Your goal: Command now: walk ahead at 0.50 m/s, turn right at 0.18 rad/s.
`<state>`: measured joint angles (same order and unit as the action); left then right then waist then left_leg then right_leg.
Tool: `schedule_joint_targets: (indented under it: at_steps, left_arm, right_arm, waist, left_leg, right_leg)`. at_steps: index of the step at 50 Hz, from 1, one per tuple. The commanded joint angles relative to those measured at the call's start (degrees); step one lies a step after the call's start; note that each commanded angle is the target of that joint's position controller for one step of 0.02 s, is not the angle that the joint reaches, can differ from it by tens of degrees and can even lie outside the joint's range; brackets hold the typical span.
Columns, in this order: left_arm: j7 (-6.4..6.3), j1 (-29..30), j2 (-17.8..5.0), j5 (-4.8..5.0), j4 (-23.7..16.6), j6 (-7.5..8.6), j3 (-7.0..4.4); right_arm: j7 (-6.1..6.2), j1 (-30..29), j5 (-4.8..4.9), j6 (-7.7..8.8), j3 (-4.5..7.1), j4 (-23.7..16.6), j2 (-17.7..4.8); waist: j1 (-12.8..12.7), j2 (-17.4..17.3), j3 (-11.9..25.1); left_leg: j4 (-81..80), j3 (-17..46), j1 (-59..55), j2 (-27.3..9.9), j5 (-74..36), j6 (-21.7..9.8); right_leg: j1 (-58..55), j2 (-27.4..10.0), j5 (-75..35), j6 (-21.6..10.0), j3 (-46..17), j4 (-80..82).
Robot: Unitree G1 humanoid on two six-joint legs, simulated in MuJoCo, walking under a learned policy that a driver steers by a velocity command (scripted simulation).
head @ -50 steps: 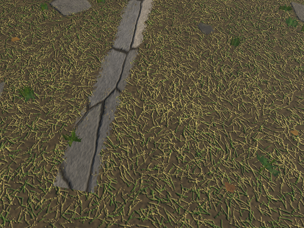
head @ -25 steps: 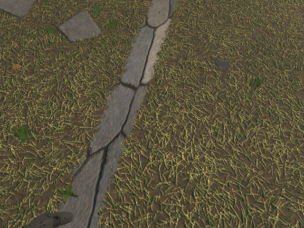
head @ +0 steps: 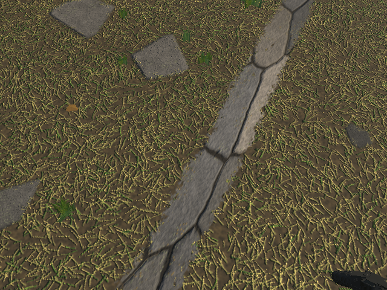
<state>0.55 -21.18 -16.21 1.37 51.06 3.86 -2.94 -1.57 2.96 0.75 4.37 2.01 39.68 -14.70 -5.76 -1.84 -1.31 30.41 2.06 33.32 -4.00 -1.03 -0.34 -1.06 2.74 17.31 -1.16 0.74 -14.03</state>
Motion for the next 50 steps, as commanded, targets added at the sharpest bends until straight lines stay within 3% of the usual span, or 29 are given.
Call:
schedule_joint_targets:
  at_steps: [1, 2, 3, 4, 5, 6, 7, 9, 10, 12, 16, 20, 23, 24, 25, 26, 27, 28, 29, 31, 33, 35, 36, 37, 38, 39, 40, 44, 50]
  left_arm:
    - [-0.70, -0.09, -11.00, 0.27, -1.74, -0.53, -2.65]
    - [-0.79, 0.92, -10.66, 0.22, -1.93, -0.69, -2.44]
    - [-0.75, 1.25, -8.21, -0.53, -2.73, -0.55, -1.49]
    - [-0.59, -3.03, -2.33, -1.27, -4.59, 0.26, 0.30]
    - [-0.40, -5.35, -2.43, -0.06, -4.06, 1.16, 0.59]
    - [-0.34, -1.32, -8.29, 1.35, -4.41, 1.35, -1.12]
    - [-0.38, 2.68, -8.58, 1.40, -5.50, 1.26, -1.36]
    - [-0.97, 4.56, -7.04, -0.10, -5.53, 0.02, -1.86]
    - [-1.05, 2.18, -5.52, -0.13, -5.19, -0.77, -1.67]
    - [-1.25, 0.69, -3.51, -0.53, -4.78, -1.91, -1.41]
    - [-0.51, 6.21, -0.92, -1.62, -6.38, -1.94, -0.13]
    - [0.35, 11.64, -2.87, -1.67, -7.97, -1.75, -0.35]
    - [0.37, 9.97, -4.54, -2.37, -7.33, -1.64, -1.14]
    - [-0.13, 8.67, -7.10, -2.61, -6.86, -1.61, -1.95]
    - [-0.77, 7.79, -11.55, -3.02, -7.35, -1.82, -2.85]
    - [-1.16, 7.55, -8.40, -3.41, -6.90, -2.54, -1.79]
    - [-0.90, 7.35, -3.89, -2.65, -6.49, -2.97, -0.62]
    - [-0.55, 8.72, -3.66, -2.47, -6.06, -2.93, -0.26]
    - [-0.46, 10.58, -4.58, -2.44, -6.06, -2.81, -0.48]
    - [-0.89, 16.26, -5.78, -2.42, -6.69, -2.73, -0.87]
    - [-1.31, 19.33, -5.06, -2.61, -6.44, -3.16, -0.84]
    - [-1.50, 19.85, -4.03, -1.84, -5.41, -3.47, -0.65]
    - [-1.43, 18.22, -3.04, -1.43, -4.35, -3.46, -0.39]
    - [-1.32, 16.54, -2.32, -1.65, -3.35, -3.46, -0.17]
    - [-1.33, 15.46, -2.44, -2.07, -3.21, -3.59, -0.38]
    - [-1.54, 16.81, -2.26, -2.47, -3.00, -3.62, -0.26]
    - [-1.77, 16.91, -2.35, -2.41, -2.56, -3.55, -0.38]
    - [-2.09, 15.21, -2.71, -1.96, 0.06, -3.44, -0.69]
    - [-2.04, 14.91, -2.67, -1.54, 3.13, -3.79, -0.82]
  right_arm:
    - [-0.35, -1.05, 0.03, 1.67, 2.14, -4.39, -6.76]
    - [-0.04, 5.09, -0.18, 1.82, 3.17, -2.64, -8.57]
    - [0.53, 14.19, -0.90, 1.86, 4.45, -0.61, -11.68]
    - [1.16, 21.83, -2.18, 1.44, 5.82, 0.17, -17.28]
    - [0.98, 23.60, -1.49, 0.86, 5.27, 1.06, -14.87]
    - [1.07, 20.36, -1.02, 0.71, 4.00, 0.79, -10.80]
    - [1.23, 16.76, -0.81, 0.70, 3.33, 0.53, -8.80]
    - [0.74, 9.80, -1.52, 1.29, 2.12, 0.72, -5.48]
    - [0.55, 8.21, -1.92, 1.64, 2.32, 1.12, -6.07]
    - [0.41, 6.71, -1.83, 2.33, 2.52, 2.23, -6.19]
    - [1.58, 6.06, -1.40, 1.60, 2.86, 4.49, -7.88]
    - [1.96, 9.19, -0.58, 0.23, 3.11, 7.71, -9.69]
    - [2.14, 8.09, 0.67, -0.70, 2.99, 9.21, -9.41]
    - [2.11, 11.09, 0.07, -0.68, 2.56, 10.28, -7.99]
    - [1.94, 15.24, -1.89, -0.14, 1.84, 10.39, -6.01]
    - [1.89, 20.02, -2.10, -0.37, 0.41, 11.83, -2.17]
    - [2.04, 15.98, -1.23, -1.56, 0.72, 11.49, -4.26]
    - [2.33, 12.93, -0.26, -2.69, 1.14, 10.42, -5.83]
    - [2.92, 11.76, -0.16, -3.80, 1.42, 10.68, -6.12]
    - [3.84, 11.83, -0.68, -5.32, 1.90, 11.35, -6.71]
    - [4.08, 13.72, -0.74, -5.55, 1.54, 13.15, -4.76]
    - [3.71, 15.46, -1.20, -5.36, 1.32, 15.10, -3.30]
    - [3.42, 14.73, -1.94, -5.41, 1.32, 15.22, -3.68]
    - [3.35, 13.11, -2.45, -5.47, 1.46, 14.50, -5.54]
    - [3.56, 10.90, -1.79, -5.57, 2.07, 14.21, -8.67]
    - [3.47, 9.19, -1.52, -5.15, 1.78, 14.40, -7.13]
    - [3.47, 7.93, -1.69, -4.51, 1.31, 14.51, -5.56]
    - [3.27, 9.33, -1.37, -2.61, 1.06, 16.33, -5.20]
    - [3.43, 10.85, -1.06, -3.13, 0.73, 18.21, -4.99]
  waist:
    - [4.35, 6.50, -0.45]
    - [7.92, 6.00, 3.20]
    - [11.98, 4.56, 10.56]
    - [12.45, -6.92, 20.64]
    - [12.25, -15.38, 26.33]
    - [12.60, -8.91, 17.11]
    - [11.54, -6.42, 10.73]
    - [7.51, -3.46, 2.87]
    - [5.41, -5.34, 2.70]
    - [3.53, -3.90, 2.46]
    - [4.16, -3.10, 3.54]
    - [6.11, -3.03, 4.77]
    - [3.88, -2.14, 5.22]
    - [4.07, 0.70, 6.27]
    - [6.37, 7.74, 10.64]
    - [7.10, 14.53, 15.71]
    - [4.77, 13.28, 15.51]
    - [4.63, 11.93, 12.91]
    - [5.04, 9.89, 11.01]
    - [7.02, 9.75, 7.87]
    - [8.47, 9.98, 7.43]
    - [9.59, 9.24, 7.93]
    - [9.19, 8.02, 7.25]
    - [7.74, 5.50, 4.91]
    - [4.97, 0.17, 1.53]
    - [5.17, -2.20, -0.31]
    - [4.92, -2.85, -0.89]
    - [5.51, -1.36, 1.23]
    - [6.25, 0.98, 2.13]
  left_leg:
    - [-3.23, -0.62, -6.33, 1.90, 4.26, -1.62]
    - [-5.17, -1.87, -15.73, 3.04, 4.17, -2.95]
    - [-2.46, 0.96, -31.16, -0.85, 2.45, -5.35]
    - [-1.82, 20.36, -54.25, -15.72, 4.81, -11.92]
    - [-9.39, 37.41, -58.00, -21.30, 14.07, -16.43]
    - [-11.38, 31.39, -51.00, -19.05, 19.66, -13.87]
    - [-12.88, 23.59, -43.38, -16.93, 19.16, -11.91]
    - [-16.43, 12.34, -29.31, -12.01, 0.82, -10.36]
    - [-16.99, 9.09, -25.14, -11.99, -8.56, -11.18]
    - [-17.26, 3.25, -21.64, -11.04, -21.98, -12.17]
    - [-17.55, -4.84, -20.24, -7.77, -25.72, -10.96]
    - [-14.84, -3.72, -25.28, -9.21, -22.66, -10.42]
    - [-7.42, -3.08, -25.94, -8.08, -15.86, -7.55]
    - [-3.03, -4.12, -24.83, -4.93, -11.26, -4.85]
    - [4.60, -6.67, -18.94, -0.60, 3.12, -1.41]
    - [12.13, -5.58, -12.97, 2.63, 24.84, 1.79]
    - [17.36, -2.14, -10.96, 2.50, 38.54, 3.14]
    - [19.91, -0.55, -8.21, 1.81, 40.38, 3.24]
    - [21.21, 0.26, -7.31, 0.94, 38.74, 3.34]
    - [17.66, 0.99, -10.94, -0.40, 32.84, 3.71]
    - [10.30, -0.82, -18.05, 0.59, 24.85, 3.41]
    - [0.46, -3.01, -25.04, 2.19, 13.35, 2.38]
    - [-3.38, -2.71, -26.89, 2.03, 9.91, 1.48]
    - [-6.48, 0.30, -26.19, -0.97, 10.18, 0.01]
    - [-7.63, 1.25, -18.98, -2.00, 20.56, -1.97]
    - [-9.91, 1.68, -12.30, -1.47, 28.62, -2.44]
    - [-11.27, 1.64, -10.51, -1.25, 28.72, -1.59]
    - [-9.47, 0.51, -15.83, -0.39, 15.79, 0.01]
    - [-8.08, -0.43, -19.36, 0.40, 8.89, -0.61]
  right_leg:
    - [1.06, -16.56, -26.68, -8.21, -10.24, -2.74]
    - [2.63, -14.33, -33.09, -6.86, -8.73, -9.42]
    - [9.48, -11.06, -29.87, -4.92, -6.66, -21.59]
    - [29.69, -3.34, -9.23, -0.86, -1.97, -43.28]
    - [39.72, -0.65, 16.65, 0.07, -6.38, -54.78]
    - [44.55, -4.05, 14.10, -0.22, -8.40, -59.51]
    - [45.34, -6.59, 9.15, -0.41, -6.80, -59.06]
    - [39.59, -8.73, 3.59, 0.40, -6.29, -53.66]
    - [35.25, -8.83, 3.17, 1.26, -6.17, -52.49]
    - [32.27, -7.89, 1.95, 2.55, -5.47, -48.49]
    - [27.14, -7.33, -12.03, 2.62, -2.52, -30.24]
    - [24.26, -5.80, -15.88, 1.59, -2.05, -21.52]
    - [17.97, -4.19, -18.82, -1.07, -0.79, -12.86]
    - [12.51, -5.59, -31.65, -2.51, -2.65, -9.88]
    - [2.28, -13.42, -54.48, -5.98, -9.42, -14.17]
    - [-3.97, -21.00, -55.88, -14.58, -18.40, -13.83]
    - [-1.35, -21.98, -46.27, -16.70, -21.52, -10.50]
    - [1.28, -20.71, -35.87, -15.73, -21.37, -8.19]
    - [4.26, -19.92, -28.10, -14.27, -20.90, -6.62]
    - [12.86, -18.27, -18.89, -11.64, -18.24, -3.68]
    - [18.51, -15.11, -14.72, -9.70, -13.73, -2.71]
    - [20.73, -12.41, -7.28, -7.61, -10.01, -3.51]
    - [21.57, -10.74, -0.33, -5.24, -8.82, -3.62]
    - [22.63, -8.94, 6.16, -2.61, -7.65, -4.41]
    - [20.63, -5.82, 7.30, -0.45, -4.74, -5.03]
    - [15.26, -4.58, 3.09, 0.75, -3.19, -7.15]
    - [12.50, -4.56, -1.03, 0.74, -3.04, -9.02]
    - [10.99, -5.00, -12.85, -0.64, -2.89, -11.24]
    - [10.08, -4.99, -17.97, -0.19, -2.45, -11.84]
